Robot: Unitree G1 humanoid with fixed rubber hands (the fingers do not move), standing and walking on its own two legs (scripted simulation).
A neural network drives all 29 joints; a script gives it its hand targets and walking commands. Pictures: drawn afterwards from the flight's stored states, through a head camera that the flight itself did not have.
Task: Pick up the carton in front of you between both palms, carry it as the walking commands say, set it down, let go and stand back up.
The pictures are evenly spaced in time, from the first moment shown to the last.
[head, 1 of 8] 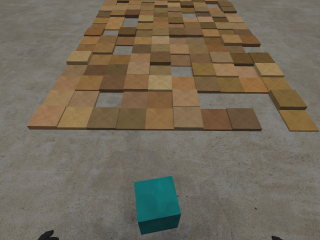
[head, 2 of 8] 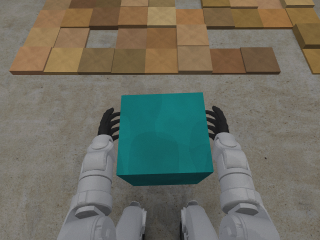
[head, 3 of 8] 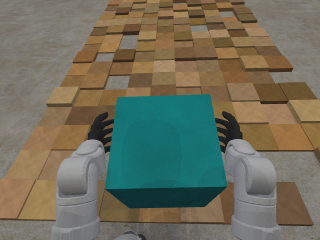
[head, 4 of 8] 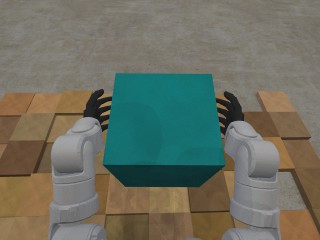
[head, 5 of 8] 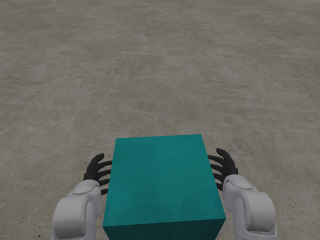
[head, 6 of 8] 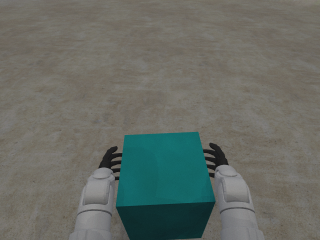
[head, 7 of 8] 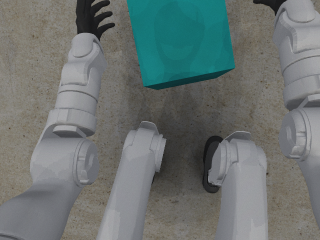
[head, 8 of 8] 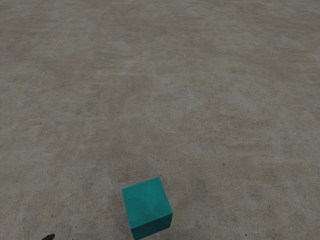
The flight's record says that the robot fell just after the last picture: no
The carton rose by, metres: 0.77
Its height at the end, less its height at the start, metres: +0.00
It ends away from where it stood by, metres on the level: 6.93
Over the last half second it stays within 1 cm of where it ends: yes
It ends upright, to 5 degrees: yes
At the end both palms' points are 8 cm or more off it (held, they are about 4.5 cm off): yes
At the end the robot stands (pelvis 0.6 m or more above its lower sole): yes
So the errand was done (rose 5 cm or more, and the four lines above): yes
